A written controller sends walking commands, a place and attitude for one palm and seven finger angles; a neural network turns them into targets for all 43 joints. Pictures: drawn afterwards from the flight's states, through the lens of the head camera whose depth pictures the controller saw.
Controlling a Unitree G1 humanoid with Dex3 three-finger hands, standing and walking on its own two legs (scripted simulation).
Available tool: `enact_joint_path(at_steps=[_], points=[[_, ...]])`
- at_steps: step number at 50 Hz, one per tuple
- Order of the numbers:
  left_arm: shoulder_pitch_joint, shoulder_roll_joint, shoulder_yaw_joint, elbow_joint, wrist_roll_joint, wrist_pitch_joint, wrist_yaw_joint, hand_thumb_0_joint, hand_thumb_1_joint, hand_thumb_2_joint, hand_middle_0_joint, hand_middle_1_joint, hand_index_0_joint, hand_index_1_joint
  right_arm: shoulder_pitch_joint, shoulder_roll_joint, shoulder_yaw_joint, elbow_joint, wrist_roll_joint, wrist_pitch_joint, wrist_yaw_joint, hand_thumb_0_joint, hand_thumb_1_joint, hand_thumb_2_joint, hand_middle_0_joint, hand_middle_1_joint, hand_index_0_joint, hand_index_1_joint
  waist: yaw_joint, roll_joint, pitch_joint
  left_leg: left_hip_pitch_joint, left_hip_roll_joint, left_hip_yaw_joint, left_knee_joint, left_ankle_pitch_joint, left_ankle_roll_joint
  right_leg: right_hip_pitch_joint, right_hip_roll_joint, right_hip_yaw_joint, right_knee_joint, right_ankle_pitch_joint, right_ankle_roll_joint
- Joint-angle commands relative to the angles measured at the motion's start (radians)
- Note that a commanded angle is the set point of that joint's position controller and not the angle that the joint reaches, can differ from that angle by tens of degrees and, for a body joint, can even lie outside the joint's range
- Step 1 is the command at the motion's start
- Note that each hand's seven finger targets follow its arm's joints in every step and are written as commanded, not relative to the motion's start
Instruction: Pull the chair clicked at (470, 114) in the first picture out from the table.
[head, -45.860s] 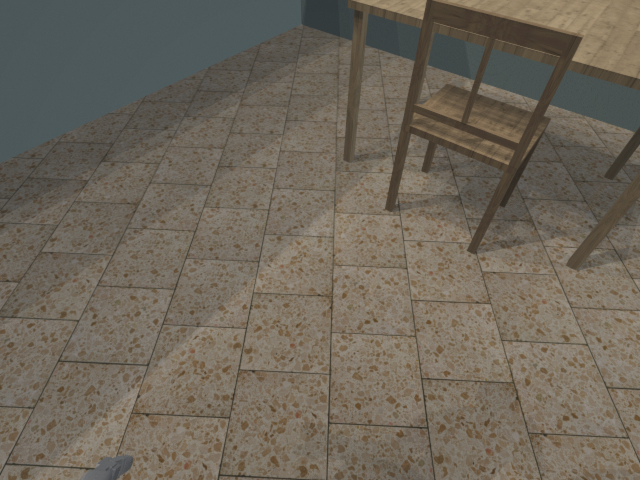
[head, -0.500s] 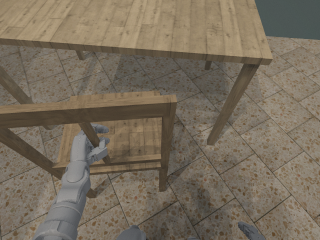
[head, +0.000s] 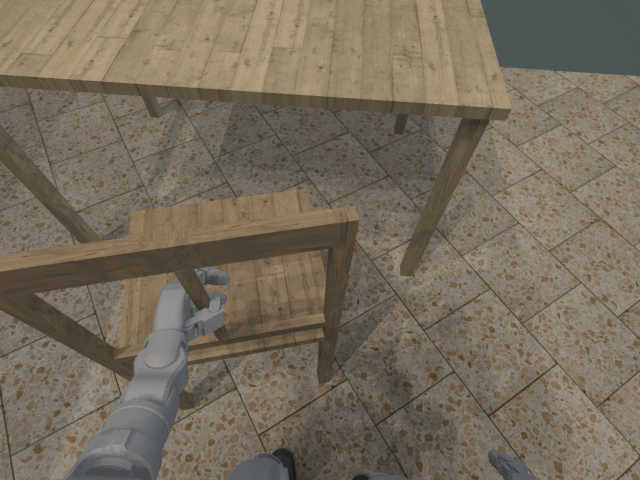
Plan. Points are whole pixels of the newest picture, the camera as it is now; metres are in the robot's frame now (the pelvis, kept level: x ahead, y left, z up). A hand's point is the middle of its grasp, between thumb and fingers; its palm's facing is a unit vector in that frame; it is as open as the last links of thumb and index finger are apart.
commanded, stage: step backward, pulling the chair out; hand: left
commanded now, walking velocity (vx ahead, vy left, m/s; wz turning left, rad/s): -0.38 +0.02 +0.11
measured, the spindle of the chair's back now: (205, 306) +0.36 +0.17 -0.09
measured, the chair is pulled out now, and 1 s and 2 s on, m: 0.26 0.33 0.45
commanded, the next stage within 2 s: none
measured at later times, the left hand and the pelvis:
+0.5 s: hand (218, 352) +0.28 +0.14 -0.07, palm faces +0.02 -0.98 -0.17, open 4.9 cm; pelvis -0.05 +0.00 +0.00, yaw +2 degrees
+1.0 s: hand (218, 359) +0.27 +0.14 -0.07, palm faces -0.01 -0.99 -0.17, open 5.0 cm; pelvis -0.07 +0.01 +0.00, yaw +5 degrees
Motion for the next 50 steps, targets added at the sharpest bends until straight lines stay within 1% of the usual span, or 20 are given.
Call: enact_joint_path(at_steps=[1, 7, 11, 15, 18, 20, 22, 25, 28, 31, 33, 34, 36, 39, 42, 44, 45, 47, 48, 50], points=[[-0.238, 0.17, -0.005, -0.142, 0.035, -0.058, 0.022, 0.0, 0.9, 0.9, -0.5, -1.45, -0.5, -1.45, 0.006, -0.155, -0.054, -0.082, -0.002, -0.06, -0.013, 0.0, -0.9, -0.9, 0.2, 0.3, 0.2, 0.3, 0.023, 0.127, -0.379, 0.319, 0.146, -0.193, -0.09, 0.205, 0.019, 0.044, -0.063, 0.034, -0.037, 0.082, -0.002], [-0.293, 0.203, 0.001, -0.063, 0.029, -0.081, 0.039, 0.0, 0.9, 0.9, -0.5, -1.45, -0.5, -1.45, 0.007, -0.161, -0.064, -0.04, 0.01, -0.115, -0.026, 0.0, -0.9, -0.9, 0.2, 0.3, 0.2, 0.3, 0.018, -0.021, -0.293, 0.274, 0.08, -0.151, -0.049, -0.127, -0.013, -0.016, -0.142, 0.117, -0.189, -0.104, -0.025], [-0.342, 0.17, -0.034, -0.008, 0.041, -0.102, 0.052, 0.0, 0.9, 0.9, -0.5, -1.45, -0.5, -1.45, 0.002, -0.158, -0.06, -0.002, 0.011, -0.155, -0.029, 0.0, -0.9, -0.9, 0.2, 0.3, 0.2, 0.3, 0.015, -0.075, -0.258, 0.343, 0.03, -0.104, 0.05, -0.133, -0.043, -0.117, -0.218, 0.149, -0.258, -0.183, -0.052], [-0.359, 0.158, -0.044, -0.004, 0.049, -0.111, 0.054, 0.0, 0.9, 0.9, -0.5, -1.45, -0.5, -1.45, -0.003, -0.172, -0.057, 0.02, 0.005, -0.181, -0.038, 0.0, -0.9, -0.9, 0.2, 0.3, 0.2, 0.3, 0.019, -0.04, -0.271, 0.307, 0.077, -0.173, -0.068, 0.007, -0.017, -0.033, -0.129, 0.067, -0.148, -0.019, -0.009], [-0.369, 0.148, -0.053, 0.0, 0.039, -0.111, 0.049, 0.0, 0.9, 0.9, -0.5, -1.45, -0.5, -1.45, -0.005, -0.179, -0.058, 0.022, 0.007, -0.19, -0.034, 0.0, -0.9, -0.9, 0.2, 0.3, 0.2, 0.3, 0.029, 0.034, -0.263, 0.287, 0.142, -0.269, -0.18, -0.116, 0.017, -0.023, -0.074, 0.051, -0.052, -0.149, -0.011], [-0.373, 0.125, -0.063, -0.02, 0.038, -0.106, 0.048, 0.0, 0.9, 0.9, -0.5, -1.45, -0.5, -1.45, -0.019, -0.174, -0.051, 0.016, -0.007, -0.195, -0.035, 0.0, -0.9, -0.9, 0.2, 0.3, 0.2, 0.3, 0.037, 0.119, -0.28, 0.267, 0.21, -0.39, -0.268, -0.204, 0.048, -0.019, -0.043, 0.04, 0.08, -0.167, -0.021], [-0.366, 0.148, -0.04, -0.036, 0.036, -0.099, 0.051, 0.0, 0.9, 0.9, -0.5, -1.45, -0.5, -1.45, -0.019, -0.176, -0.054, 0.014, -0.019, -0.197, -0.038, 0.0, -0.9, -0.9, 0.2, 0.3, 0.2, 0.3, 0.044, 0.143, -0.298, 0.286, 0.242, -0.434, -0.27, -0.15, 0.068, -0.018, -0.038, 0.048, 0.122, -0.167, -0.029], [-0.346, 0.12, -0.058, -0.038, 0.045, -0.095, 0.046, 0.0, 0.9, 0.9, -0.5, -1.45, -0.5, -1.45, 0.01, -0.16, -0.053, 0.022, -0.026, -0.206, -0.028, 0.0, -0.9, -0.9, 0.2, 0.3, 0.2, 0.3, 0.031, 0.133, -0.338, 0.368, 0.237, -0.36, -0.181, 0.028, 0.073, 0.014, -0.042, 0.047, 0.054, -0.123, -0.024], [-0.33, 0.121, -0.053, -0.036, 0.042, -0.082, 0.037, 0.0, 0.9, 0.9, -0.5, -1.45, -0.5, -1.45, 0.013, -0.165, -0.057, 0.02, -0.023, -0.211, -0.025, 0.0, -0.9, -0.9, 0.2, 0.3, 0.2, 0.3, 0.029, 0.11, -0.321, 0.271, 0.217, -0.324, -0.162, -0.012, 0.059, 0.103, -0.042, 0.049, -0.002, -0.086, -0.028], [-0.323, 0.136, -0.042, -0.074, 0.04, -0.086, 0.035, 0.0, 0.9, 0.9, -0.5, -1.45, -0.5, -1.45, -0.009, -0.156, -0.063, -0.002, -0.018, -0.218, -0.024, 0.0, -0.9, -0.9, 0.2, 0.3, 0.2, 0.3, 0.029, 0.037, -0.286, 0.154, 0.144, -0.242, -0.093, -0.13, 0.02, 0.154, -0.114, 0.133, -0.099, -0.078, -0.05], [-0.296, 0.179, -0.016, -0.06, 0.048, -0.089, 0.046, 0.0, 0.9, 0.9, -0.5, -1.45, -0.5, -1.45, -0.008, -0.153, -0.07, 0.005, -0.01, -0.213, -0.025, 0.0, -0.9, -0.9, 0.2, 0.3, 0.2, 0.3, 0.027, -0.087, -0.264, 0.169, 0.025, -0.132, 0.152, -0.25, -0.056, 0.022, -0.295, 0.316, -0.239, -0.246, -0.133], [-0.305, 0.17, -0.021, -0.049, 0.049, -0.083, 0.054, 0.0, 0.9, 0.9, -0.5, -1.45, -0.5, -1.45, -0.026, -0.15, -0.067, 0.016, -0.007, -0.204, -0.022, 0.0, -0.9, -0.9, 0.2, 0.3, 0.2, 0.3, 0.04, -0.13, -0.269, 0.21, -0.018, -0.105, 0.35, -0.242, -0.084, -0.065, -0.392, 0.356, -0.302, -0.308, -0.175], [-0.318, 0.149, -0.016, -0.056, 0.054, -0.071, 0.059, 0.0, 0.9, 0.9, -0.5, -1.45, -0.5, -1.45, -0.075, -0.137, -0.052, 0.017, -0.02, -0.203, -0.021, 0.0, -0.9, -0.9, 0.2, 0.3, 0.2, 0.3, 0.063, -0.105, -0.271, 0.081, -0.027, -0.164, 0.522, -0.299, -0.082, 0.034, -0.42, 0.32, -0.256, -0.036, -0.206], [-0.297, 0.165, 0.015, -0.06, 0.056, -0.057, 0.058, 0.0, 0.9, 0.9, -0.5, -1.45, -0.5, -1.45, -0.061, -0.134, -0.041, 0.036, -0.017, -0.203, -0.021, 0.0, -0.9, -0.9, 0.2, 0.3, 0.2, 0.3, 0.047, -0.142, -0.293, 0.048, 0.002, -0.192, 0.327, -0.301, -0.077, 0.225, -0.367, 0.182, -0.108, 0.399, -0.153], [-0.292, 0.149, -0.001, -0.051, 0.051, -0.038, 0.058, 0.0, 0.9, 0.9, -0.5, -1.45, -0.5, -1.45, -0.036, -0.154, -0.047, 0.064, -0.014, -0.195, -0.034, 0.0, -0.9, -0.9, 0.2, 0.3, 0.2, 0.3, 0.037, -0.147, -0.304, 0.123, 0.015, -0.143, -0.008, -0.153, -0.079, 0.329, -0.307, 0.127, -0.024, 0.636, -0.094], [-0.341, 0.11, -0.048, -0.115, 0.047, -0.036, 0.049, 0.0, 0.9, 0.9, -0.5, -1.45, -0.5, -1.45, -0.016, -0.18, -0.06, 0.055, -0.016, -0.183, -0.041, 0.0, -0.9, -0.9, 0.2, 0.3, 0.2, 0.3, 0.03, -0.076, -0.348, 0.244, 0.117, -0.199, -0.158, 0.348, -0.04, 0.28, -0.204, 0.04, 0.073, 0.603, -0.013], [-0.36, 0.091, -0.057, -0.146, 0.051, -0.041, 0.043, 0.0, 0.9, 0.9, -0.5, -1.45, -0.5, -1.45, -0.006, -0.183, -0.072, 0.031, -0.019, -0.171, -0.037, 0.0, -0.9, -0.9, 0.2, 0.3, 0.2, 0.3, 0.034, -0.027, -0.365, 0.314, 0.167, -0.236, -0.072, 0.574, -0.012, 0.221, -0.144, 0.021, 0.084, 0.563, 0.007], [-0.357, 0.055, -0.082, -0.145, 0.055, -0.041, 0.029, 0.0, 0.9, 0.9, -0.5, -1.45, -0.5, -1.45, 0.032, -0.163, -0.078, 0.017, -0.016, -0.156, -0.024, 0.0, -0.9, -0.9, 0.2, 0.3, 0.2, 0.3, 0.016, -0.058, -0.412, 0.417, 0.16, -0.168, 0.01, 0.687, -0.023, 0.217, -0.121, 0.018, 0.036, 0.617, 0.0], [-0.39, 0.032, -0.107, -0.18, 0.066, -0.048, 0.024, 0.0, 0.9, 0.9, -0.5, -1.45, -0.5, -1.45, 0.023, -0.151, -0.073, 0.009, -0.027, -0.149, -0.022, 0.0, -0.9, -0.9, 0.2, 0.3, 0.2, 0.3, 0.004, 0.012, -0.449, 0.405, 0.149, -0.163, 0.008, 0.712, -0.041, 0.252, -0.142, 0.005, 0.063, 0.667, -0.009], [-0.355, 0.04, -0.09, -0.187, 0.072, -0.055, 0.02, 0.0, 0.9, 0.9, -0.5, -1.45, -0.5, -1.45, 0.005, -0.151, -0.083, -0.002, -0.032, -0.139, -0.015, 0.0, -0.9, -0.9, 0.2, 0.3, 0.2, 0.3, 0.012, 0.059, -0.44, 0.394, 0.172, -0.185, -0.008, 0.711, -0.044, 0.224, -0.124, 0.006, 0.076, 0.522, -0.018]])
